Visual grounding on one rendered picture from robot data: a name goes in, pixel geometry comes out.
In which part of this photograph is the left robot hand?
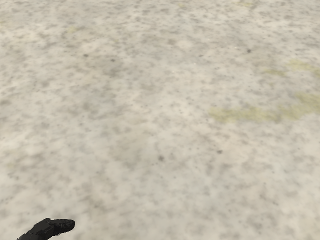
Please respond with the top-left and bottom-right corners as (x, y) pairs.
(17, 218), (75, 240)

